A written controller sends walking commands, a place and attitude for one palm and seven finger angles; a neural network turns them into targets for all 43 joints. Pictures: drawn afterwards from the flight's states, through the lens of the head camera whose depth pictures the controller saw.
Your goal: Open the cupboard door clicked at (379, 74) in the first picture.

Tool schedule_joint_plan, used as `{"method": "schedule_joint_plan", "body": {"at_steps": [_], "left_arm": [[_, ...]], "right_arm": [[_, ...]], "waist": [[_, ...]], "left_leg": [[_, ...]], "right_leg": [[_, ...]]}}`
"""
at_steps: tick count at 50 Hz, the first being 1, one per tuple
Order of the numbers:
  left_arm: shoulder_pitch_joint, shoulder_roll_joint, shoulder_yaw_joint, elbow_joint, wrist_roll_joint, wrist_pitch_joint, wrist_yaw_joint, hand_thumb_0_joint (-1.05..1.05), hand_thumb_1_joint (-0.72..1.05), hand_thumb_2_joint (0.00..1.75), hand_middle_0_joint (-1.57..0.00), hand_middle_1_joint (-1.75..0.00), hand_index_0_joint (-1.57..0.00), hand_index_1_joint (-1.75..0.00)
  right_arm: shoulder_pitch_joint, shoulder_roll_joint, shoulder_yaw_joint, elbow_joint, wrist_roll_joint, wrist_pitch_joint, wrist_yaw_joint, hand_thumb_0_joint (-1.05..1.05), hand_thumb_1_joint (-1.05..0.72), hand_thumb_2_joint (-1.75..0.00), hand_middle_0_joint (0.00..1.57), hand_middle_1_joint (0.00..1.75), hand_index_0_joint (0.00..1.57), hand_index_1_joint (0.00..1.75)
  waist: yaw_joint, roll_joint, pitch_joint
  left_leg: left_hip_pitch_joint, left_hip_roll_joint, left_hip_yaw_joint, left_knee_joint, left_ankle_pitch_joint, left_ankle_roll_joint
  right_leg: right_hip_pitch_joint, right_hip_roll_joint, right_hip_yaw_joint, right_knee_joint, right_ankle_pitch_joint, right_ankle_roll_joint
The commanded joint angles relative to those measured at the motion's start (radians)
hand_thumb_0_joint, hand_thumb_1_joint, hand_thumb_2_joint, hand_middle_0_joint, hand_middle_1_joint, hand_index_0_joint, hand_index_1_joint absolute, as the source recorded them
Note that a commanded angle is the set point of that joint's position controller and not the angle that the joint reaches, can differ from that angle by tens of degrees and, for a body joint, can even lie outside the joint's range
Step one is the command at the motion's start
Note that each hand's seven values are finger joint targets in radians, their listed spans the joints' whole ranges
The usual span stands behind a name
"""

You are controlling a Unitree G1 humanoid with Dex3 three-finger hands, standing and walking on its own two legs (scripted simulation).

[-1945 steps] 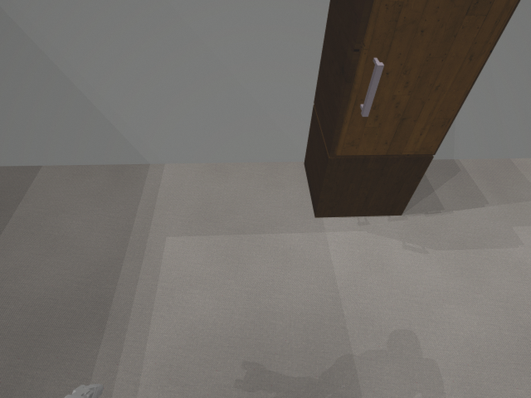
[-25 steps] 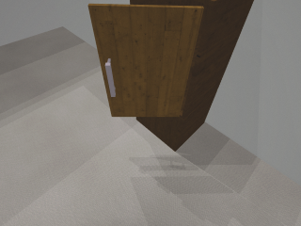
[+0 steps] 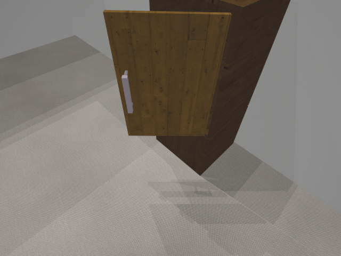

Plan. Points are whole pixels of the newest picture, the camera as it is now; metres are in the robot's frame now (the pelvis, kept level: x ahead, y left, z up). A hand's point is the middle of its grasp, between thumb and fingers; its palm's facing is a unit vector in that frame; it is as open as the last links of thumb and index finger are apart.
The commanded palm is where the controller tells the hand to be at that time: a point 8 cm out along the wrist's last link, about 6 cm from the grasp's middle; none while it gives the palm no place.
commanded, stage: look again from close up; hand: left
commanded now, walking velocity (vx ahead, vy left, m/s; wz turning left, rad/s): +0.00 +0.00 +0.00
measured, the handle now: (128, 92) +0.70 +0.21 -0.05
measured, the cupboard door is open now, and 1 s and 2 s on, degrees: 46 46 46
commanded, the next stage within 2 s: shuffle to correct the standing spot in 0.34 s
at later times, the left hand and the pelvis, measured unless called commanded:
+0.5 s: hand out of the picture -0.03 +0.16 -0.18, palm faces +0.04 -0.99 -0.16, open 7.4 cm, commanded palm none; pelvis +0.00 +0.00 +0.00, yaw +0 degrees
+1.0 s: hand out of the picture +0.04 +0.18 -0.19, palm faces +0.06 -0.99 -0.12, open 7.4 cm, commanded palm none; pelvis +0.08 +0.02 -0.01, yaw +1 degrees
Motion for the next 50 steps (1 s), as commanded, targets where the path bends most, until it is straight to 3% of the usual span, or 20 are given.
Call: {"method": "schedule_joint_plan", "body": {"at_steps": [1,22,25,27,30,33,35,36,37,39,40,41,42,43,44,45,47,48,49,50], "left_arm": [[0.083,0.082,0.020,-0.021,-0.002,-0.008,0.004,0.00,0.90,0.90,-0.20,-0.30,-0.20,-0.30],[0.096,0.078,0.025,-0.023,0.000,-0.006,0.003,0.00,0.90,0.90,-0.20,-0.30,-0.20,-0.30],[0.108,0.076,0.031,-0.017,0.007,-0.001,-0.002,0.00,0.90,0.90,-0.20,-0.30,-0.20,-0.30],[0.116,0.074,0.038,-0.026,0.012,0.006,-0.009,0.00,0.90,0.90,-0.20,-0.30,-0.20,-0.30],[0.143,0.071,0.047,-0.033,0.016,0.004,-0.018,0.00,0.90,0.90,-0.20,-0.30,-0.20,-0.30],[0.180,0.080,0.058,-0.032,0.013,-0.007,-0.021,0.00,0.90,0.90,-0.20,-0.30,-0.20,-0.30],[0.214,0.115,0.070,-0.026,0.008,-0.008,-0.016,0.00,0.90,0.90,-0.20,-0.30,-0.20,-0.30],[0.231,0.128,0.077,-0.023,0.007,-0.011,-0.013,0.00,0.90,0.90,-0.20,-0.30,-0.20,-0.30],[0.228,0.128,0.078,-0.024,0.008,-0.016,-0.011,0.00,0.90,0.90,-0.20,-0.30,-0.20,-0.30],[0.197,0.121,0.078,-0.028,0.012,-0.023,-0.011,0.00,0.90,0.90,-0.20,-0.30,-0.20,-0.30],[0.161,0.114,0.075,-0.035,0.012,-0.021,-0.012,0.00,0.90,0.90,-0.20,-0.30,-0.20,-0.30],[0.126,0.093,0.070,-0.044,0.008,-0.019,-0.017,0.00,0.90,0.90,-0.20,-0.30,-0.20,-0.30],[0.117,0.044,0.062,-0.059,0.002,-0.020,-0.023,0.00,0.90,0.90,-0.20,-0.30,-0.20,-0.30],[0.031,0.039,0.051,-0.094,0.009,-0.020,-0.019,0.00,0.90,0.90,-0.20,-0.30,-0.20,-0.30],[-0.012,0.064,0.061,-0.104,0.012,-0.017,-0.018,0.00,0.90,0.90,-0.20,-0.30,-0.20,-0.30],[-0.027,0.063,0.061,-0.103,0.010,-0.023,-0.025,0.00,0.90,0.90,-0.20,-0.30,-0.20,-0.30],[0.001,0.029,0.059,-0.087,0.011,-0.019,-0.038,0.00,0.90,0.90,-0.20,-0.30,-0.20,-0.30],[0.008,0.022,0.058,-0.087,0.010,-0.012,-0.041,0.00,0.90,0.90,-0.20,-0.30,-0.20,-0.30],[0.006,0.020,0.058,-0.089,0.008,-0.006,-0.045,0.00,0.90,0.90,-0.20,-0.30,-0.20,-0.30],[-0.014,0.022,0.059,-0.099,0.007,-0.004,-0.048,0.00,0.90,0.90,-0.20,-0.30,-0.20,-0.30]], "right_arm": [[0.075,-0.083,-0.016,-0.027,0.000,-0.007,-0.001,0.00,-0.90,-0.90,0.20,0.30,0.20,0.30],[0.103,-0.077,-0.018,-0.031,-0.002,-0.012,-0.003,0.00,-0.90,-0.90,0.20,0.30,0.20,0.30],[0.128,-0.082,-0.024,-0.024,-0.007,-0.006,-0.002,0.00,-0.90,-0.90,0.20,0.30,0.20,0.30],[0.122,-0.093,-0.033,-0.035,-0.012,0.002,0.001,0.00,-0.90,-0.90,0.20,0.30,0.20,0.30],[0.118,-0.100,-0.041,-0.054,-0.013,0.002,0.003,0.00,-0.90,-0.90,0.20,0.30,0.20,0.30],[0.113,-0.077,-0.038,-0.076,-0.012,-0.010,0.003,0.00,-0.90,-0.90,0.20,0.30,0.20,0.30],[0.093,-0.050,-0.030,-0.097,-0.011,-0.013,0.008,0.00,-0.90,-0.90,0.20,0.30,0.20,0.30],[0.072,-0.044,-0.031,-0.110,-0.013,-0.015,0.010,0.00,-0.90,-0.90,0.20,0.30,0.20,0.30],[0.056,-0.043,-0.031,-0.121,-0.015,-0.017,0.013,0.00,-0.90,-0.90,0.20,0.30,0.20,0.30],[0.070,-0.035,-0.030,-0.120,-0.011,-0.027,0.015,0.00,-0.90,-0.90,0.20,0.30,0.20,0.30],[0.120,-0.030,-0.029,-0.100,-0.008,-0.032,0.017,0.00,-0.90,-0.90,0.20,0.30,0.20,0.30],[0.218,-0.043,-0.029,-0.065,-0.008,-0.039,0.013,0.00,-0.90,-0.90,0.20,0.30,0.20,0.30],[0.336,-0.123,-0.047,-0.021,-0.019,-0.049,0.000,0.00,-0.90,-0.90,0.20,0.30,0.20,0.30],[0.433,-0.164,-0.053,0.016,-0.026,-0.050,-0.012,0.00,-0.90,-0.90,0.20,0.30,0.20,0.30],[0.418,-0.138,-0.039,0.022,-0.025,-0.048,-0.022,0.00,-0.90,-0.90,0.20,0.30,0.20,0.30],[0.364,-0.114,-0.032,0.002,-0.021,-0.055,-0.021,0.00,-0.90,-0.90,0.20,0.30,0.20,0.30],[0.278,-0.099,-0.025,-0.022,-0.018,-0.071,-0.023,0.00,-0.90,-0.90,0.20,0.30,0.20,0.30],[0.255,-0.100,-0.024,-0.025,-0.015,-0.075,-0.024,0.00,-0.90,-0.90,0.20,0.30,0.20,0.30],[0.242,-0.097,-0.025,-0.024,-0.013,-0.077,-0.023,0.00,-0.90,-0.90,0.20,0.30,0.20,0.30],[0.241,-0.097,-0.029,-0.023,-0.013,-0.078,-0.024,0.00,-0.90,-0.90,0.20,0.30,0.20,0.30]], "waist": [[0.003,-0.003,0.058],[0.005,0.014,0.063],[0.001,0.015,0.053],[0.006,0.029,0.113],[0.016,0.034,0.150],[0.028,-0.036,0.139],[0.043,-0.148,0.139],[0.044,-0.193,0.143],[0.039,-0.181,0.163],[0.010,-0.117,0.143],[-0.024,-0.077,0.124],[-0.065,0.014,0.095],[-0.092,0.231,0.052],[-0.125,0.343,0.087],[-0.109,0.210,0.134],[-0.079,0.076,0.142],[-0.037,0.065,0.103],[-0.023,0.108,0.090],[-0.016,0.130,0.083],[-0.018,0.110,0.079]], "left_leg": [[-0.012,0.077,-0.079,-0.078,0.061,0.013],[-0.036,0.073,-0.089,-0.085,0.026,0.018],[-0.048,0.071,-0.100,-0.101,-0.210,0.026],[-0.103,0.083,-0.123,-0.123,-0.364,0.041],[-0.158,0.093,-0.150,-0.107,-0.427,0.063],[-0.214,0.049,-0.105,0.022,-0.315,0.060],[-0.310,-0.007,-0.020,0.188,-0.250,0.038],[-0.332,-0.004,0.009,0.280,-0.222,0.031],[-0.342,0.010,0.007,0.334,-0.217,0.028],[-0.276,0.025,0.006,0.284,-0.227,0.027],[-0.149,0.020,0.022,0.187,-0.177,0.029],[0.018,0.029,-0.016,0.068,-0.084,0.042],[0.192,0.208,-0.278,-0.047,0.014,0.115],[0.254,0.347,-0.467,-0.155,0.196,0.164],[0.189,0.386,-0.458,-0.149,0.283,0.205],[0.157,0.383,-0.415,-0.137,0.346,0.236],[0.124,0.320,-0.280,-0.149,0.377,0.207],[0.115,0.290,-0.226,-0.156,0.374,0.196],[0.120,0.267,-0.183,-0.166,0.372,0.188],[0.128,0.260,-0.167,-0.170,0.381,0.185]], "right_leg": [[-0.072,-0.086,0.084,-0.086,0.076,-0.024],[-0.083,-0.081,0.078,-0.074,0.044,-0.023],[-0.093,-0.068,0.071,-0.055,-0.152,-0.028],[-0.149,-0.055,0.068,-0.033,-0.282,-0.031],[-0.165,-0.049,0.073,-0.005,-0.318,-0.043],[-0.099,-0.098,0.140,-0.037,-0.314,-0.074],[-0.030,-0.182,0.250,-0.119,-0.403,-0.119],[-0.028,-0.242,0.319,-0.174,-0.426,-0.149],[-0.040,-0.277,0.342,-0.195,-0.382,-0.174],[-0.057,-0.273,0.270,-0.130,-0.203,-0.182],[-0.118,-0.233,0.184,-0.053,-0.136,-0.156],[-0.209,-0.141,0.078,0.098,-0.081,-0.112],[-0.375,-0.027,-0.043,0.375,-0.109,-0.049],[-0.537,0.026,-0.077,0.618,-0.319,-0.028],[-0.575,-0.028,0.009,0.747,-0.287,-0.045],[-0.584,-0.067,0.029,0.779,-0.227,-0.042],[-0.539,-0.088,0.033,0.772,-0.128,-0.020],[-0.521,-0.091,0.027,0.741,-0.093,-0.013],[-0.517,-0.089,0.014,0.705,-0.065,-0.007],[-0.515,-0.091,0.005,0.655,-0.054,-0.004]]}}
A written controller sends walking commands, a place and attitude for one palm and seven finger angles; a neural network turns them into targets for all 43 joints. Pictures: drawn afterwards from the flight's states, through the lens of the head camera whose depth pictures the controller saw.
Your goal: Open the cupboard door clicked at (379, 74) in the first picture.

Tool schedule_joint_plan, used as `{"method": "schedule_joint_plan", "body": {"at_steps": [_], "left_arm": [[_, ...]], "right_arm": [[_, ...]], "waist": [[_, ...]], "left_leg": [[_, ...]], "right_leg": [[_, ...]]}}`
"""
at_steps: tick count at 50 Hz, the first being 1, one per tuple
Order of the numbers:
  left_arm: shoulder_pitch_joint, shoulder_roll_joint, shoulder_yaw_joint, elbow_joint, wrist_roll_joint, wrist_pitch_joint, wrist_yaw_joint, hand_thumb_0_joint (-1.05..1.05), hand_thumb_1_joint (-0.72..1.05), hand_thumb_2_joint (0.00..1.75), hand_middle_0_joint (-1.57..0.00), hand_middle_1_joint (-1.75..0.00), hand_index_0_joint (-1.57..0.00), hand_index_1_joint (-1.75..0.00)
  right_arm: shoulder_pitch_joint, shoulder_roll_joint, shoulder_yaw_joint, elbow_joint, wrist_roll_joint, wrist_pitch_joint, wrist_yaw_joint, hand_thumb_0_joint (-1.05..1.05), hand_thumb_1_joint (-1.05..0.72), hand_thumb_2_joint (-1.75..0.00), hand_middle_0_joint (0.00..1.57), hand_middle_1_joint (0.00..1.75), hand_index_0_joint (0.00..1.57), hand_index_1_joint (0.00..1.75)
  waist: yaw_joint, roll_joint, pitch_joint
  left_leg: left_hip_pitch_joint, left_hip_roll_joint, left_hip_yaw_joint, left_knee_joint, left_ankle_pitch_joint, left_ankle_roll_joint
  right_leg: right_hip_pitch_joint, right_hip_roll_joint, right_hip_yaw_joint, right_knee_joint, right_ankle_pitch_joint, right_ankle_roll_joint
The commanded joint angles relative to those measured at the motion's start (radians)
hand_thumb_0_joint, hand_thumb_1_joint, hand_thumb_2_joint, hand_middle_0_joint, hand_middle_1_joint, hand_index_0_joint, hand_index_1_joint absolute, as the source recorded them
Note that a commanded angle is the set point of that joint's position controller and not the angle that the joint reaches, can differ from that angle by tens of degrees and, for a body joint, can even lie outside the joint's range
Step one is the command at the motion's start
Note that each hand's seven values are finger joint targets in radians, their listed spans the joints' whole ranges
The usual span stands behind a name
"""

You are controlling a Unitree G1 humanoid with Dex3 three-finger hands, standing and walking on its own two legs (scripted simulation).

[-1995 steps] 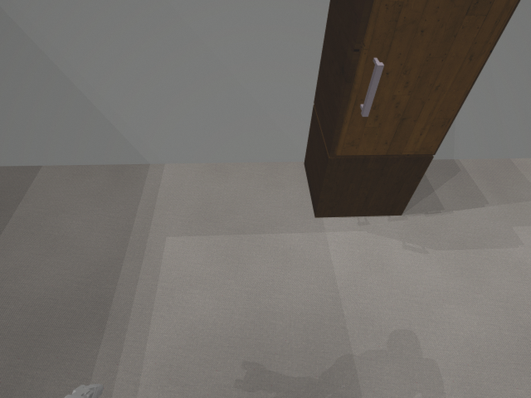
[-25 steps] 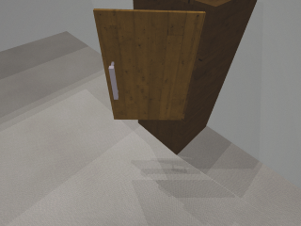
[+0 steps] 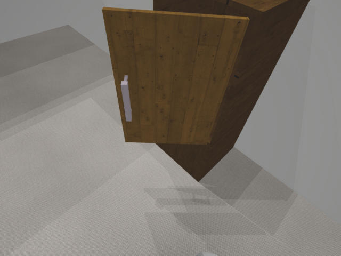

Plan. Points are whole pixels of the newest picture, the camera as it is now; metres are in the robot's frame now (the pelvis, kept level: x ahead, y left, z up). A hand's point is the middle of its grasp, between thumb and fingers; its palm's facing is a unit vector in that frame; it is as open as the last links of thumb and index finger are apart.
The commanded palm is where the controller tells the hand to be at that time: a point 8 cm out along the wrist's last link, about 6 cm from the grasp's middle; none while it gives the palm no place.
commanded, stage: shuffle to correct the standing spot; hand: left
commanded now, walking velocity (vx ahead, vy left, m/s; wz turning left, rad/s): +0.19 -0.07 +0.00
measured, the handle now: (127, 99) +0.62 +0.18 -0.04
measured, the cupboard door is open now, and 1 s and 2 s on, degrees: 46 46 46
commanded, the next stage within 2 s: come to a stop and stand still in 0.22 s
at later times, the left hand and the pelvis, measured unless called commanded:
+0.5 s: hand (122, 248) +0.18 +0.13 -0.19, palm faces +0.09 -0.98 -0.18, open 7.2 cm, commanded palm none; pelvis +0.14 -0.04 -0.01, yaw +2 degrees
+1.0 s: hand out of the picture +0.13 +0.13 -0.17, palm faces +0.11 -0.97 -0.23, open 7.4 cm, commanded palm none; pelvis +0.13 -0.05 +0.00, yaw +3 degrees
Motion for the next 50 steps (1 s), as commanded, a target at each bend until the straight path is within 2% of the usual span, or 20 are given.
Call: {"method": "schedule_joint_plan", "body": {"at_steps": [1,7,10,11,12,13,15,18,22,23,24,26,32,35,37,38,40,42,48,50], "left_arm": [[-0.073,0.004,0.007,-0.107,-0.006,-0.021,-0.016,0.00,0.90,0.90,-0.20,-0.30,-0.20,-0.30],[-0.178,0.026,0.013,-0.144,-0.009,-0.026,-0.023,0.00,0.90,0.90,-0.20,-0.30,-0.20,-0.30],[-0.005,0.088,0.032,-0.089,-0.004,-0.039,-0.018,0.00,0.90,0.90,-0.20,-0.30,-0.20,-0.30],[0.124,0.148,0.048,-0.051,0.001,-0.052,-0.011,0.00,0.90,0.90,-0.20,-0.30,-0.20,-0.30],[0.194,0.258,0.072,-0.039,-0.004,-0.059,0.003,0.00,0.90,0.90,-0.20,-0.30,-0.20,-0.30],[0.198,0.253,0.063,-0.047,-0.022,-0.048,0.009,0.00,0.90,0.90,-0.20,-0.30,-0.20,-0.30],[0.010,0.183,0.052,-0.092,-0.017,-0.042,0.020,0.00,0.90,0.90,-0.20,-0.30,-0.20,-0.30],[-0.124,0.115,0.023,-0.135,0.003,-0.045,0.029,0.00,0.90,0.90,-0.20,-0.30,-0.20,-0.30],[-0.127,0.135,0.015,-0.119,-0.009,-0.027,0.029,0.00,0.90,0.90,-0.20,-0.30,-0.20,-0.30],[-0.117,0.127,0.007,-0.117,-0.015,-0.020,0.026,0.00,0.90,0.90,-0.20,-0.30,-0.20,-0.30],[-0.100,0.104,0.004,-0.124,-0.020,-0.007,0.023,0.00,0.90,0.90,-0.20,-0.30,-0.20,-0.30],[-0.070,0.089,0.001,-0.129,-0.015,0.007,0.026,0.00,0.90,0.90,-0.20,-0.30,-0.20,-0.30],[-0.023,0.114,0.012,-0.133,-0.012,0.016,0.033,0.00,0.90,0.90,-0.20,-0.30,-0.20,-0.30],[0.021,0.127,0.016,-0.138,-0.005,0.005,0.034,0.00,0.90,0.90,-0.20,-0.30,-0.20,-0.30],[0.013,0.206,0.026,-0.146,0.005,-0.005,0.037,0.00,0.90,0.90,-0.20,-0.30,-0.20,-0.30],[0.038,0.223,0.031,-0.140,0.003,-0.007,0.039,0.00,0.90,0.90,-0.20,-0.30,-0.20,-0.30],[0.018,0.183,0.025,-0.146,0.004,0.000,0.048,0.00,0.90,0.90,-0.20,-0.30,-0.20,-0.30],[-0.008,0.185,0.025,-0.165,0.005,-0.005,0.048,0.00,0.90,0.90,-0.20,-0.30,-0.20,-0.30],[-0.006,0.210,0.027,-0.164,0.007,-0.007,0.040,0.00,0.90,0.90,-0.20,-0.30,-0.20,-0.30],[-0.037,0.211,0.024,-0.154,-0.002,-0.007,0.034,0.00,0.90,0.90,-0.20,-0.30,-0.20,-0.30]], "right_arm": [[0.149,-0.135,-0.029,0.027,0.003,0.000,-0.008,0.00,-0.90,-0.90,0.20,0.30,0.20,0.30],[0.121,-0.160,-0.050,0.037,-0.007,0.022,0.001,0.00,-0.90,-0.90,0.20,0.30,0.20,0.30],[0.095,-0.170,-0.056,0.036,-0.001,0.034,0.010,0.00,-0.90,-0.90,0.20,0.30,0.20,0.30],[0.098,-0.148,-0.052,0.031,0.007,0.034,0.019,0.00,-0.90,-0.90,0.20,0.30,0.20,0.30],[0.153,-0.076,-0.040,0.001,0.017,0.036,0.026,0.00,-0.90,-0.90,0.20,0.30,0.20,0.30],[0.059,-0.104,-0.040,-0.034,0.015,0.048,0.021,0.00,-0.90,-0.90,0.20,0.30,0.20,0.30],[-0.009,-0.106,-0.055,-0.055,0.005,0.059,0.030,0.00,-0.90,-0.90,0.20,0.30,0.20,0.30],[0.039,-0.065,-0.040,-0.031,-0.001,0.078,0.035,0.00,-0.90,-0.90,0.20,0.30,0.20,0.30],[0.091,-0.039,-0.021,-0.003,0.011,0.079,0.023,0.00,-0.90,-0.90,0.20,0.30,0.20,0.30],[0.087,-0.069,-0.026,-0.009,0.014,0.076,0.023,0.00,-0.90,-0.90,0.20,0.30,0.20,0.30],[0.055,-0.126,-0.036,-0.032,0.013,0.069,0.019,0.00,-0.90,-0.90,0.20,0.30,0.20,0.30],[-0.064,-0.200,-0.047,-0.089,0.007,0.070,0.012,0.00,-0.90,-0.90,0.20,0.30,0.20,0.30],[-0.148,-0.253,-0.080,-0.135,0.002,0.092,-0.002,0.00,-0.90,-0.90,0.20,0.30,0.20,0.30],[-0.197,-0.253,-0.090,-0.160,0.008,0.103,0.003,0.00,-0.90,-0.90,0.20,0.30,0.20,0.30],[-0.176,-0.188,-0.088,-0.178,0.016,0.111,0.012,0.00,-0.90,-0.90,0.20,0.30,0.20,0.30],[-0.214,-0.156,-0.079,-0.189,0.015,0.124,0.013,0.00,-0.90,-0.90,0.20,0.30,0.20,0.30],[-0.242,-0.150,-0.076,-0.191,0.013,0.137,0.009,0.00,-0.90,-0.90,0.20,0.30,0.20,0.30],[-0.255,-0.151,-0.071,-0.181,0.015,0.134,0.019,0.00,-0.90,-0.90,0.20,0.30,0.20,0.30],[-0.244,-0.138,-0.053,-0.169,0.020,0.118,0.034,0.00,-0.90,-0.90,0.20,0.30,0.20,0.30],[-0.175,-0.130,-0.046,-0.136,0.020,0.105,0.032,0.00,-0.90,-0.90,0.20,0.30,0.20,0.30]], "waist": [[-0.001,0.154,0.076],[-0.011,0.181,0.091],[0.075,0.072,0.013],[0.134,-0.033,-0.068],[0.126,-0.310,-0.176],[0.143,-0.181,-0.131],[0.080,-0.151,-0.017],[-0.012,-0.053,0.028],[-0.021,0.003,-0.030],[-0.018,0.019,-0.035],[0.003,0.135,-0.023],[0.039,0.235,0.022],[0.030,0.230,-0.068],[0.048,0.136,-0.096],[0.028,-0.117,-0.108],[0.065,-0.229,-0.103],[0.058,-0.143,-0.102],[0.054,-0.092,-0.076],[0.068,-0.135,-0.076],[0.041,-0.120,-0.100]], "left_leg": [[0.088,0.262,-0.204,-0.255,0.516,0.141],[0.038,0.254,-0.138,-0.221,0.439,0.108],[-0.073,0.192,-0.091,0.011,0.411,0.063],[-0.187,0.128,-0.037,0.241,0.280,0.023],[-0.384,-0.004,0.011,0.575,-0.192,-0.024],[-0.438,0.020,-0.090,0.756,-0.297,-0.016],[-0.459,0.101,-0.125,0.826,-0.164,-0.009],[-0.263,0.119,-0.102,0.546,-0.102,-0.043],[-0.037,0.043,-0.043,0.095,0.118,-0.075],[0.012,0.057,-0.067,-0.007,0.188,-0.073],[-0.023,0.140,-0.171,-0.082,0.302,-0.040],[-0.168,0.257,-0.249,-0.135,0.570,0.048],[0.097,0.278,-0.214,-0.023,1.017,0.117],[0.080,0.220,-0.157,0.087,0.867,0.068],[-0.112,0.045,-0.037,0.250,0.298,-0.041],[-0.240,-0.033,-0.069,0.393,-0.192,-0.062],[-0.308,-0.027,-0.170,0.608,-0.226,-0.058],[-0.345,-0.020,-0.169,0.635,-0.173,-0.073],[-0.209,-0.012,-0.119,0.258,-0.118,-0.077],[-0.070,-0.018,-0.095,0.039,0.012,-0.073]], "right_leg": [[-0.199,-0.050,0.020,-0.084,0.100,0.021],[-0.015,-0.020,-0.048,-0.433,0.148,0.001],[0.319,0.029,-0.080,-0.569,0.215,-0.013],[0.514,-0.070,0.035,-0.614,0.189,-0.052],[0.661,-0.353,0.421,-0.763,0.180,-0.165],[0.554,-0.399,0.503,-0.857,0.112,-0.222],[0.313,-0.345,0.418,-0.917,-0.208,-0.197],[0.071,-0.260,0.154,-0.905,0.067,-0.143],[0.077,-0.166,0.053,-0.753,0.270,-0.105],[0.071,-0.144,0.051,-0.702,0.248,-0.073],[0.079,-0.090,0.029,-0.651,0.189,-0.024],[0.200,-0.019,-0.029,-0.557,0.130,0.031],[0.095,0.013,0.009,-0.401,-0.043,0.028],[0.170,-0.004,0.028,-0.590,0.244,0.029],[0.297,-0.210,0.215,-0.652,0.931,-0.041],[0.358,-0.297,0.294,-0.673,1.158,-0.128],[0.352,-0.300,0.272,-0.671,1.081,-0.200],[0.365,-0.260,0.223,-0.677,0.960,-0.192],[0.332,-0.223,0.218,-0.731,0.594,-0.163],[0.288,-0.181,0.188,-0.716,0.429,-0.115]]}}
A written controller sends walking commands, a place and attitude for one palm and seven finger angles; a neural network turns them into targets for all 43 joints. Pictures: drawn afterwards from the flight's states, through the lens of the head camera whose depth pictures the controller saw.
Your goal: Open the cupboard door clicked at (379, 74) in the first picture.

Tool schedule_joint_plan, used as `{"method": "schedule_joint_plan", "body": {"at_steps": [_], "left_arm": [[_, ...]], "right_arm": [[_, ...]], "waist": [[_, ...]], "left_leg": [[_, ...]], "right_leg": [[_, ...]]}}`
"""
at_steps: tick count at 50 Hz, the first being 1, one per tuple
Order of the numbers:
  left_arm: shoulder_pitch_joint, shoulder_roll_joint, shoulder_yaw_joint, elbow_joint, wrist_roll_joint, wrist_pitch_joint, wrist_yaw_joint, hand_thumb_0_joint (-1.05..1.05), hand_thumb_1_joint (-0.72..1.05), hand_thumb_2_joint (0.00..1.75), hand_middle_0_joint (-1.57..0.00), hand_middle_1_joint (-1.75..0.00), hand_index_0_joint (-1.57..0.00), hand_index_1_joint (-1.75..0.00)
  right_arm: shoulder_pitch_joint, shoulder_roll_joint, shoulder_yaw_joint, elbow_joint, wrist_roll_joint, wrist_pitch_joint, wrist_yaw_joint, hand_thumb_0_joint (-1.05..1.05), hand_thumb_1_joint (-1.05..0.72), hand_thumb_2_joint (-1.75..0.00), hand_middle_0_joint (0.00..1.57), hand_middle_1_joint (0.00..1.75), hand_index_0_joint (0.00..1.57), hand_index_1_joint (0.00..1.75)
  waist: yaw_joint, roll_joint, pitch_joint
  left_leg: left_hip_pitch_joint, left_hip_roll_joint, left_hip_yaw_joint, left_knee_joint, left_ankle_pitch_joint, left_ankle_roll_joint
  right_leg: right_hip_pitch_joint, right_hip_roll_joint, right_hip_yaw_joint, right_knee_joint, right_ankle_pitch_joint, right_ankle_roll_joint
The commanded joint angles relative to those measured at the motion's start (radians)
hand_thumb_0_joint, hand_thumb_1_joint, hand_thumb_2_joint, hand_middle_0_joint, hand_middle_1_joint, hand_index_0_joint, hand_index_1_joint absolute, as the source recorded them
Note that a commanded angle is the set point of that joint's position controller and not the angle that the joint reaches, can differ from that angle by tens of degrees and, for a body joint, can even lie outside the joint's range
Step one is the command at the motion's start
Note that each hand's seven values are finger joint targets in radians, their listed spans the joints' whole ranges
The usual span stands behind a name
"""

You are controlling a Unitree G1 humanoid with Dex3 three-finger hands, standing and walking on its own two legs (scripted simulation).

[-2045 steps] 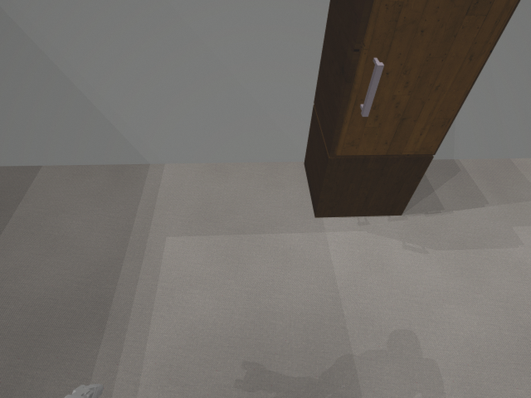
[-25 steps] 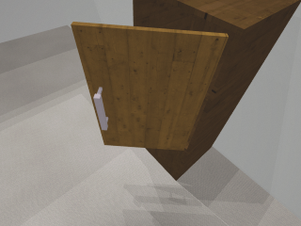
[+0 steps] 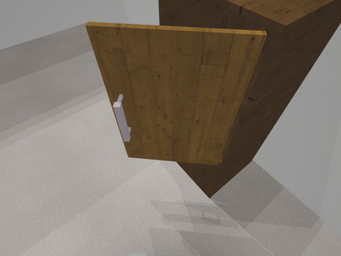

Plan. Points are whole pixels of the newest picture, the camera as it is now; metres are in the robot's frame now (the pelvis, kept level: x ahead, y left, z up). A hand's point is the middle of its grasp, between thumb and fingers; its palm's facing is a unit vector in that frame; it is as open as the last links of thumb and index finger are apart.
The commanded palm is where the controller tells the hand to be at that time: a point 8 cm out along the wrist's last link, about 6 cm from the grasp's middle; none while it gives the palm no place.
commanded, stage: come to a stop and stand still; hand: left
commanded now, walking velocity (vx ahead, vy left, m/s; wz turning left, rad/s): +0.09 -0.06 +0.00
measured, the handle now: (124, 119) +0.50 +0.21 -0.04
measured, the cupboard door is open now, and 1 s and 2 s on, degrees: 46 46 46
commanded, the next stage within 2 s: look again from close up in 1.00 s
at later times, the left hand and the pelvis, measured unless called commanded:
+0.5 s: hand out of the picture -0.01 +0.17 -0.18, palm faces +0.01 -0.99 -0.17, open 7.4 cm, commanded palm none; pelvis -0.01 +0.00 +0.00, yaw -1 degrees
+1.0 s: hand out of the picture -0.04 +0.13 -0.17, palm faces +0.06 -0.99 -0.14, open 7.4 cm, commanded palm none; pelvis -0.01 -0.01 +0.01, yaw +0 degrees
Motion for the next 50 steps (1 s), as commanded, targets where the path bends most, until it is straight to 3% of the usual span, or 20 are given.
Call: {"method": "schedule_joint_plan", "body": {"at_steps": [1,2,3,4,5,6,10,13,15,17,20,23,36,45,50], "left_arm": [[0.009,0.169,0.039,-0.021,-0.019,-0.010,0.000,0.00,0.90,0.90,-0.20,-0.30,-0.20,-0.30],[0.006,0.130,0.029,-0.020,-0.025,-0.006,-0.005,0.00,0.90,0.90,-0.20,-0.30,-0.20,-0.30],[0.013,0.089,0.018,-0.015,-0.027,-0.004,-0.008,0.00,0.90,0.90,-0.20,-0.30,-0.20,-0.30],[0.021,0.072,0.013,-0.006,-0.023,-0.006,-0.011,0.00,0.90,0.90,-0.20,-0.30,-0.20,-0.30],[-0.004,0.068,0.010,0.021,-0.018,0.003,-0.009,0.00,0.90,0.90,-0.20,-0.30,-0.20,-0.30],[-0.011,0.076,0.008,0.032,-0.016,0.005,-0.012,0.00,0.90,0.90,-0.20,-0.30,-0.20,-0.30],[0.012,0.069,0.002,0.077,-0.012,0.000,-0.026,0.00,0.90,0.90,-0.20,-0.30,-0.20,-0.30],[0.025,0.068,0.005,0.083,-0.012,0.001,-0.029,0.00,0.90,0.90,-0.20,-0.30,-0.20,-0.30],[0.051,0.069,0.004,0.092,-0.014,-0.004,-0.028,0.00,0.90,0.90,-0.20,-0.30,-0.20,-0.30],[0.093,0.067,0.005,0.113,-0.019,-0.011,-0.023,0.00,0.90,0.90,-0.20,-0.30,-0.20,-0.30],[0.090,0.071,-0.001,0.125,-0.027,-0.020,-0.014,0.00,0.90,0.90,-0.20,-0.30,-0.20,-0.30],[0.072,0.066,-0.004,0.125,-0.031,-0.024,-0.008,0.00,0.90,0.90,-0.20,-0.30,-0.20,-0.30],[0.101,0.041,-0.009,0.138,-0.030,-0.034,0.005,0.00,0.90,0.90,-0.20,-0.30,-0.20,-0.30],[0.114,0.038,-0.008,0.135,-0.027,-0.032,0.005,0.00,0.90,0.90,-0.20,-0.30,-0.20,-0.30],[0.111,0.048,-0.005,0.129,-0.027,-0.035,0.004,0.00,0.90,0.90,-0.20,-0.30,-0.20,-0.30]], "right_arm": [[0.141,-0.027,0.006,-0.002,-0.001,-0.040,0.002,0.00,-0.90,-0.90,0.20,0.30,0.20,0.30],[0.165,-0.065,0.006,0.012,-0.007,-0.053,0.000,0.00,-0.90,-0.90,0.20,0.30,0.20,0.30],[0.139,-0.109,0.008,0.011,-0.017,-0.059,-0.002,0.00,-0.90,-0.90,0.20,0.30,0.20,0.30],[0.106,-0.128,0.011,0.006,-0.020,-0.057,-0.005,0.00,-0.90,-0.90,0.20,0.30,0.20,0.30],[0.098,-0.113,0.015,0.024,-0.022,-0.063,-0.004,0.00,-0.90,-0.90,0.20,0.30,0.20,0.30],[0.104,-0.103,0.020,0.030,-0.021,-0.066,-0.009,0.00,-0.90,-0.90,0.20,0.30,0.20,0.30],[0.169,-0.089,0.018,0.064,-0.019,-0.072,-0.024,0.00,-0.90,-0.90,0.20,0.30,0.20,0.30],[0.218,-0.096,0.012,0.082,-0.019,-0.074,-0.035,0.00,-0.90,-0.90,0.20,0.30,0.20,0.30],[0.236,-0.080,0.015,0.094,-0.015,-0.077,-0.037,0.00,-0.90,-0.90,0.20,0.30,0.20,0.30],[0.241,-0.062,0.018,0.101,-0.012,-0.081,-0.036,0.00,-0.90,-0.90,0.20,0.30,0.20,0.30],[0.248,-0.018,0.031,0.116,-0.009,-0.075,-0.030,0.00,-0.90,-0.90,0.20,0.30,0.20,0.30],[0.268,0.002,0.040,0.139,-0.009,-0.070,-0.028,0.00,-0.90,-0.90,0.20,0.30,0.20,0.30],[0.290,0.028,0.039,0.164,-0.007,-0.066,-0.030,0.00,-0.90,-0.90,0.20,0.30,0.20,0.30],[0.278,0.024,0.040,0.154,-0.009,-0.061,-0.029,0.00,-0.90,-0.90,0.20,0.30,0.20,0.30],[0.275,0.014,0.038,0.147,-0.009,-0.066,-0.030,0.00,-0.90,-0.90,0.20,0.30,0.20,0.30]], "waist": [[-0.045,-0.142,-0.136],[-0.045,-0.018,-0.124],[-0.022,0.116,-0.091],[-0.005,0.103,-0.066],[-0.016,0.194,-0.022],[-0.019,0.207,0.003],[-0.030,0.123,0.012],[-0.039,0.145,0.008],[-0.028,0.105,-0.007],[-0.022,0.055,-0.051],[-0.031,-0.045,-0.037],[-0.039,-0.010,-0.018],[-0.043,-0.007,-0.016],[-0.038,-0.013,0.027],[-0.037,0.000,-0.012]], "left_leg": [[0.221,0.012,0.021,-0.408,0.221,0.008],[0.265,0.100,-0.083,-0.466,0.284,0.039],[0.154,0.203,-0.190,-0.522,0.250,0.083],[0.015,0.240,-0.213,-0.558,0.130,0.105],[-0.037,0.220,-0.246,-0.637,0.037,0.101],[-0.042,0.217,-0.250,-0.674,-0.016,0.095],[0.056,0.213,-0.222,-0.644,0.043,0.103],[0.109,0.226,-0.210,-0.600,0.178,0.125],[0.104,0.210,-0.179,-0.541,0.312,0.126],[0.087,0.164,-0.105,-0.477,0.363,0.092],[0.074,0.105,-0.030,-0.429,0.317,0.051],[0.098,0.100,-0.025,-0.445,0.312,0.040],[0.144,0.099,-0.013,-0.444,0.344,0.028],[0.139,0.092,-0.010,-0.442,0.309,0.030],[0.143,0.096,-0.014,-0.440,0.342,0.029]], "right_leg": [[0.006,-0.159,0.171,-0.115,0.154,-0.081],[-0.065,-0.091,0.120,-0.078,-0.008,-0.026],[-0.035,-0.038,0.066,-0.072,-0.065,0.019],[0.050,-0.033,0.031,-0.069,-0.057,0.035],[0.074,-0.019,0.024,-0.028,-0.051,0.038],[0.068,-0.016,0.021,-0.011,-0.047,0.037],[0.014,-0.006,0.021,-0.008,-0.032,0.025],[-0.019,-0.004,0.022,0.001,-0.042,0.019],[0.032,-0.012,0.032,-0.052,0.009,0.011],[0.117,-0.032,0.053,-0.096,0.109,0.001],[0.134,-0.066,0.086,-0.138,0.171,-0.019],[0.098,-0.068,0.097,-0.164,0.129,-0.022],[0.091,-0.063,0.102,-0.206,0.179,-0.022],[0.046,-0.062,0.111,-0.241,0.072,-0.019],[0.087,-0.064,0.103,-0.228,0.134,-0.019]]}}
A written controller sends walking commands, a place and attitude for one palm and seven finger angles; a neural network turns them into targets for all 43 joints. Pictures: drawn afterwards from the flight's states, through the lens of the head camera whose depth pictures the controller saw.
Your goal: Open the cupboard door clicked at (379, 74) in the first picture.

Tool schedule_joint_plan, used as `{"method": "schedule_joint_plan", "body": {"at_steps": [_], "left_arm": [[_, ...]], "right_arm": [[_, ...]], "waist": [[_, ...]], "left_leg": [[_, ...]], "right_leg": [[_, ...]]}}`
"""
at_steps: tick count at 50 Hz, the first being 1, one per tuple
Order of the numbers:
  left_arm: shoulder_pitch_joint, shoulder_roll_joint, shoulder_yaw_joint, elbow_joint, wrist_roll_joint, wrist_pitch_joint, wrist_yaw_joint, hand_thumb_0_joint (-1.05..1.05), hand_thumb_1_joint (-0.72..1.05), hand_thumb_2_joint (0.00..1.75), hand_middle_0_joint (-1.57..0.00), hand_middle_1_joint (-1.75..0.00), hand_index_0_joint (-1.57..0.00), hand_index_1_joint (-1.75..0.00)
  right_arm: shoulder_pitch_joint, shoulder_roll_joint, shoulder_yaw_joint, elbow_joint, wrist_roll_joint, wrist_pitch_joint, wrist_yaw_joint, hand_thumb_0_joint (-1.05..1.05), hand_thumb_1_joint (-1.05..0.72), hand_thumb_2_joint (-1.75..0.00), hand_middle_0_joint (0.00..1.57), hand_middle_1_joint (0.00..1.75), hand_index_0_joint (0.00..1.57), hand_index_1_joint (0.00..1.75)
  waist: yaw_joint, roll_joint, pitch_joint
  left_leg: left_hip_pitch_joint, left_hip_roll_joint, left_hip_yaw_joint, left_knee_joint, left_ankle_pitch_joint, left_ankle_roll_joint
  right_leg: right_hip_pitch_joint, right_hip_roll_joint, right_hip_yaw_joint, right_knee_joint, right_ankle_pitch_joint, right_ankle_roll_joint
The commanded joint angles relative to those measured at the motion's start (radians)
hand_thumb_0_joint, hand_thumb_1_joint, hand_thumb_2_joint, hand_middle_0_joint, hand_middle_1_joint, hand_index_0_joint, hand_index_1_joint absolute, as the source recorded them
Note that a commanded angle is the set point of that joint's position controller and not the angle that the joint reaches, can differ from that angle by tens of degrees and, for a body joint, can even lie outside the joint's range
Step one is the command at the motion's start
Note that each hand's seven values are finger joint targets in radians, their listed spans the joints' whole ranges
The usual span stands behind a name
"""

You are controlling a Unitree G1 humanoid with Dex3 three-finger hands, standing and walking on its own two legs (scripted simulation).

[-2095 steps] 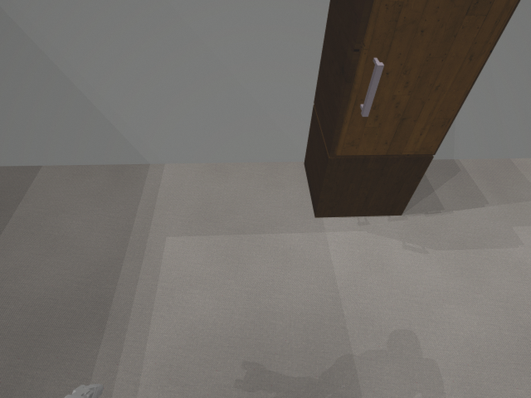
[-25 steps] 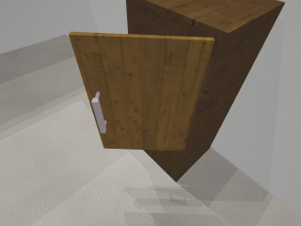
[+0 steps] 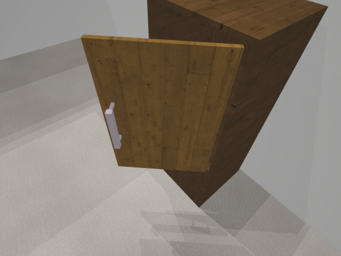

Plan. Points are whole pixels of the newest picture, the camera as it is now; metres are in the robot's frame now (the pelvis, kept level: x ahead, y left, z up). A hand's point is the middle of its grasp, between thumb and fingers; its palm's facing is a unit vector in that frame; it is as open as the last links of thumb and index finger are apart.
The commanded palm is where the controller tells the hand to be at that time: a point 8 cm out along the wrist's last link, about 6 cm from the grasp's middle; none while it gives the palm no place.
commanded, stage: look again from close up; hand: left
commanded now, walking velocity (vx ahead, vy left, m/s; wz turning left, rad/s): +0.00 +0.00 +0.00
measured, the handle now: (115, 126) +0.51 +0.22 -0.05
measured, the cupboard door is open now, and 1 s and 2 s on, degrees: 46 46 46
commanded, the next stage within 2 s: raise the hand with hooked fingers in 0.64 s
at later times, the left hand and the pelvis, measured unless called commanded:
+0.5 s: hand out of the picture +0.06 +0.27 -0.17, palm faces +0.01 -0.96 -0.29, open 7.4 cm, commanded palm none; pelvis -0.02 +0.05 -0.01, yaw +0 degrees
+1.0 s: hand (41, 249) +0.14 +0.29 -0.05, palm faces +0.17 -0.98 -0.09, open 7.9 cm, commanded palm +0.08 +0.35 -0.07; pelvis -0.06 +0.05 -0.06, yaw +3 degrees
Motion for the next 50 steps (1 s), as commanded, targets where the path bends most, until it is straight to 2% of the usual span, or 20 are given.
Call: {"method": "schedule_joint_plan", "body": {"at_steps": [1,4,5,6,8,10,14,20,34,36,37,38,39,40,41,42,44,46,48,50], "left_arm": [[0.069,0.100,0.021,-0.023,-0.002,-0.010,0.004,0.00,0.90,0.90,-0.20,-0.30,-0.20,-0.30],[0.066,0.106,0.022,-0.023,-0.002,-0.010,0.003,0.00,0.90,0.90,-0.20,-0.30,-0.20,-0.30],[0.030,0.305,0.007,-0.115,0.011,-0.025,0.013,0.00,0.90,0.90,-0.20,-0.30,-0.20,-0.30],[0.058,0.221,0.027,-0.116,0.000,-0.025,0.017,0.00,0.90,0.90,-0.20,-0.30,-0.20,-0.30],[0.038,0.209,0.025,-0.136,0.005,-0.034,0.013,0.00,0.90,0.90,-0.20,-0.30,-0.20,-0.30],[0.019,0.208,0.024,-0.149,0.008,-0.034,0.012,0.00,0.90,0.90,-0.20,-0.30,-0.20,-0.30],[-0.030,0.237,0.036,-0.170,0.006,-0.026,0.007,0.00,0.90,0.90,-0.20,-0.30,-0.20,-0.30],[-0.060,0.271,0.034,-0.179,0.005,-0.013,0.000,0.00,0.90,0.90,-0.20,-0.30,-0.20,-0.30],[-0.161,0.358,0.026,-0.187,0.009,-0.004,-0.018,0.00,0.90,0.90,-0.20,-0.30,-0.20,-0.30],[-0.156,0.361,0.022,-0.178,0.009,-0.005,-0.018,0.00,0.90,0.90,-0.20,-0.30,-0.20,-0.30],[-0.082,0.254,-0.003,-0.157,0.011,0.001,0.019,0.00,0.90,0.90,-0.20,-0.30,-0.20,-0.30],[-0.841,0.700,0.488,-1.470,-0.124,-0.208,0.009,0.00,0.88,0.89,-0.20,-0.32,-0.20,-0.32],[-0.212,0.506,0.336,-1.104,-0.089,-0.182,-0.026,0.00,0.85,0.88,-0.20,-0.33,-0.20,-0.33],[-0.036,0.287,0.219,-1.057,-0.175,-0.136,-0.045,0.00,0.83,0.87,-0.21,-0.34,-0.21,-0.34],[-0.073,0.206,0.188,-1.024,-0.182,-0.173,-0.068,0.00,0.81,0.86,-0.21,-0.36,-0.21,-0.36],[-0.100,0.221,0.215,-1.033,-0.217,-0.244,-0.091,0.00,0.78,0.85,-0.21,-0.37,-0.21,-0.37],[0.011,0.210,0.272,-0.852,-0.249,-0.390,-0.165,0.00,0.74,0.83,-0.21,-0.40,-0.21,-0.40],[0.061,0.221,0.321,-0.780,-0.293,-0.556,-0.281,0.00,0.69,0.81,-0.22,-0.43,-0.22,-0.43],[0.026,0.282,0.360,-0.797,-0.334,-0.700,-0.416,0.00,0.64,0.79,-0.22,-0.47,-0.22,-0.47],[-0.055,0.399,0.429,-0.825,-0.375,-0.748,-0.557,0.00,0.60,0.77,-0.22,-0.50,-0.22,-0.50]], "right_arm": [[0.085,-0.076,-0.013,-0.020,0.000,-0.006,-0.001,0.00,-0.90,-0.90,0.20,0.30,0.20,0.30],[0.081,-0.084,-0.013,-0.022,0.000,-0.007,-0.001,0.00,-0.90,-0.90,0.20,0.30,0.20,0.30],[-0.013,-0.212,-0.027,-0.142,-0.016,-0.003,0.015,0.00,-0.90,-0.90,0.20,0.30,0.20,0.30],[-0.022,-0.175,-0.048,-0.161,-0.007,-0.022,0.015,0.00,-0.90,-0.90,0.20,0.30,0.20,0.30],[0.026,-0.138,-0.047,-0.154,-0.004,-0.020,0.013,0.00,-0.90,-0.90,0.20,0.30,0.20,0.30],[0.025,-0.142,-0.042,-0.163,-0.006,-0.017,0.018,0.00,-0.90,-0.90,0.20,0.30,0.20,0.30],[-0.001,-0.210,-0.054,-0.171,-0.002,-0.028,0.016,0.00,-0.90,-0.90,0.20,0.30,0.20,0.30],[-0.086,-0.283,-0.049,-0.195,-0.003,-0.037,0.017,0.00,-0.90,-0.90,0.20,0.30,0.20,0.30],[-0.200,-0.380,-0.044,-0.209,-0.003,-0.031,0.039,0.00,-0.90,-0.90,0.20,0.30,0.20,0.30],[-0.201,-0.379,-0.041,-0.200,-0.002,-0.031,0.041,0.00,-0.90,-0.90,0.20,0.30,0.20,0.30],[-0.130,-0.309,-0.024,-0.236,0.017,-0.031,0.038,0.00,-0.90,-0.90,0.20,0.30,0.20,0.30],[-0.119,-0.343,-0.063,-0.530,0.047,-0.136,0.011,0.00,-0.90,-0.90,0.20,0.30,0.20,0.30],[-0.213,-0.323,-0.051,-0.544,0.044,-0.210,-0.023,0.00,-0.90,-0.90,0.20,0.30,0.20,0.30],[-0.187,-0.296,-0.041,-0.554,0.040,-0.242,-0.009,0.00,-0.90,-0.90,0.20,0.30,0.20,0.30],[-0.133,-0.283,-0.050,-0.529,0.054,-0.261,0.001,0.00,-0.90,-0.90,0.20,0.30,0.20,0.30],[-0.155,-0.303,-0.063,-0.566,0.041,-0.278,-0.001,0.00,-0.90,-0.90,0.20,0.30,0.20,0.30],[-0.159,-0.307,-0.066,-0.580,0.030,-0.296,0.000,0.00,-0.90,-0.90,0.20,0.30,0.20,0.30],[-0.163,-0.304,-0.078,-0.614,0.029,-0.322,0.017,0.00,-0.90,-0.90,0.20,0.30,0.20,0.30],[-0.177,-0.307,-0.084,-0.659,0.030,-0.357,0.029,0.00,-0.90,-0.90,0.20,0.30,0.20,0.30],[-0.158,-0.326,-0.081,-0.707,0.037,-0.381,0.034,0.00,-0.90,-0.90,0.20,0.30,0.20,0.30]], "waist": [[-0.003,0.013,0.057],[-0.001,0.016,0.056],[-0.031,0.033,0.179],[0.006,0.052,0.060],[-0.019,-0.002,-0.099],[-0.020,-0.103,-0.063],[-0.021,0.043,0.004],[0.009,0.061,-0.026],[0.001,0.030,-0.024],[0.001,0.032,-0.036],[-0.012,0.018,-0.005],[-0.068,0.072,-0.368],[0.042,0.210,-0.259],[-0.012,0.239,-0.154],[-0.037,0.160,-0.057],[-0.041,0.140,0.018],[-0.026,-0.075,0.023],[0.014,-0.122,-0.075],[0.031,-0.081,-0.194],[0.034,0.039,-0.281]], "left_leg": [[-0.035,0.039,-0.016,-0.047,0.140,0.036],[-0.039,0.040,-0.021,-0.056,0.142,0.037],[-0.102,-0.013,-0.083,-0.009,0.182,0.054],[-0.102,0.019,-0.042,0.063,0.089,0.053],[-0.081,-0.013,-0.033,0.131,0.039,0.054],[-0.109,-0.017,-0.020,0.138,0.028,0.062],[-0.102,0.027,-0.060,0.066,0.168,0.079],[-0.092,0.054,-0.088,0.008,0.293,0.097],[-0.088,0.056,-0.123,-0.125,0.033,0.091],[-0.073,0.054,-0.119,-0.123,0.048,0.089],[-0.085,0.084,-0.042,0.010,0.181,0.057],[0.076,-0.039,-0.126,-0.042,0.308,-0.004],[0.120,0.001,-0.119,-0.009,0.344,0.005],[-0.012,-0.029,-0.111,-0.026,0.159,-0.018],[-0.075,-0.043,-0.099,0.006,0.007,0.006],[-0.180,-0.057,-0.104,0.066,-0.128,0.019],[-0.405,-0.070,-0.111,0.188,-0.293,0.024],[-0.545,-0.089,-0.078,0.350,-0.301,0.023],[-0.668,-0.095,-0.048,0.512,-0.295,0.033],[-0.724,-0.087,-0.060,0.594,-0.321,0.037]], "right_leg": [[-0.031,-0.140,0.122,-0.105,0.125,0.013],[-0.026,-0.140,0.121,-0.100,0.125,0.013],[-0.124,-0.107,0.129,-0.039,0.143,0.010],[-0.095,-0.158,0.169,-0.025,0.041,0.001],[-0.047,-0.199,0.217,-0.054,0.013,-0.031],[-0.057,-0.203,0.220,-0.061,0.038,-0.044],[-0.092,-0.140,0.131,0.035,0.121,-0.022],[-0.019,-0.125,0.099,0.068,0.170,0.005],[-0.030,-0.144,0.112,-0.006,0.052,0.029],[-0.025,-0.149,0.114,-0.014,0.057,0.030],[-0.063,-0.160,0.117,0.053,0.110,0.040],[-0.036,-0.027,-0.020,0.134,0.213,0.002],[-0.188,-0.033,-0.001,0.193,-0.006,0.000],[-0.219,-0.039,-0.024,0.201,-0.102,0.006],[-0.278,-0.027,-0.010,0.174,-0.068,0.015],[-0.334,-0.023,-0.015,0.178,-0.092,0.017],[-0.501,-0.015,-0.033,0.297,-0.247,0.021],[-0.615,-0.015,-0.004,0.426,-0.339,0.016],[-0.700,-0.022,0.064,0.524,-0.412,0.013],[-0.732,-0.024,0.124,0.593,-0.455,-0.004]]}}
